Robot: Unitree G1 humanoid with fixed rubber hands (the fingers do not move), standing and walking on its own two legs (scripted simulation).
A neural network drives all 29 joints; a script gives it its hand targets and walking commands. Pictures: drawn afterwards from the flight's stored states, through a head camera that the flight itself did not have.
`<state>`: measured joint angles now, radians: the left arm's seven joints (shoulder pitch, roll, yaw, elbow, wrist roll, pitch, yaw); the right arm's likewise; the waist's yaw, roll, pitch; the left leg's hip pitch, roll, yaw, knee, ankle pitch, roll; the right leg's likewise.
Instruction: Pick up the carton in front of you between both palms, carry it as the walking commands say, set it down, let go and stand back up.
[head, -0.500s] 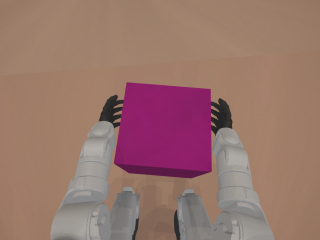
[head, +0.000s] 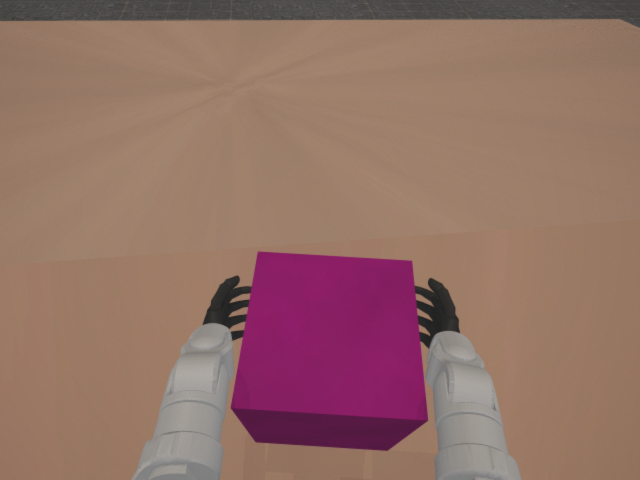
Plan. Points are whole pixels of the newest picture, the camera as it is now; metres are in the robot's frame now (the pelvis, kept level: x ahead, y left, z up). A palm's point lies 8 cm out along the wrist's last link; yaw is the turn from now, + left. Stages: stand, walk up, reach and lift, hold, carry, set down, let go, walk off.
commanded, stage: reach and lift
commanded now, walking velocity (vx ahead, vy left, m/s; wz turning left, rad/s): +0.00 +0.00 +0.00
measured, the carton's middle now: (327, 358) +0.31 -0.01 -0.08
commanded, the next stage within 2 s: hold in 1.22 s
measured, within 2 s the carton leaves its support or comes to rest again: neither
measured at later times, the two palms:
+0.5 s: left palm (204, 318) +0.30 +0.15 +0.05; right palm (457, 320) +0.31 -0.15 +0.06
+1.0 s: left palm (203, 309) +0.31 +0.15 +0.06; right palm (458, 311) +0.31 -0.15 +0.07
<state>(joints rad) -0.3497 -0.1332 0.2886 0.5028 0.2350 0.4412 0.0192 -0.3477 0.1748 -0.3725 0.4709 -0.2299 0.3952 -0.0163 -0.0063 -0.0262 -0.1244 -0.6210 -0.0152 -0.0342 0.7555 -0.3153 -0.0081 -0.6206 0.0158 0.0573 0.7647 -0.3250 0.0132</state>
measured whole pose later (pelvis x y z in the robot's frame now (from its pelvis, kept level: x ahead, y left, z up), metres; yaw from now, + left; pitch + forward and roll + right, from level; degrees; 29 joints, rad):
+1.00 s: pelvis +0.02 +0.00 +0.04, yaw +0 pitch -5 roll +0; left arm -0.25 -0.15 0.21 0.29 0.27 0.67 -0.01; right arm -0.26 0.15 -0.23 0.26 -0.29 0.65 0.01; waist 0.00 0.01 0.02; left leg -0.10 -0.01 -0.04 0.37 -0.19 -0.01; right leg -0.10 0.01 0.06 0.37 -0.20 0.01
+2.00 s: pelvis +0.01 +0.00 +0.04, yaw +0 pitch -8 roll +0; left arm -0.28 -0.16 0.21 0.22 0.29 0.77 -0.01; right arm -0.29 0.16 -0.26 0.22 -0.29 0.72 0.02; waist 0.00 0.00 0.06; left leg -0.05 -0.01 -0.03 0.37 -0.18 0.00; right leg -0.05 0.01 0.07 0.38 -0.18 0.02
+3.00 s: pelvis +0.15 +0.00 +0.03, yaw +0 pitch +6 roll -1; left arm -0.04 -0.13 0.03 -0.38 0.08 1.16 0.11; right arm -0.01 0.13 -0.09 -0.44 -0.06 1.13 -0.11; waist -0.01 0.01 -0.17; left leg -0.36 0.05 0.09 0.89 -0.49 -0.01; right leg -0.23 -0.02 -0.14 0.49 -0.35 -0.02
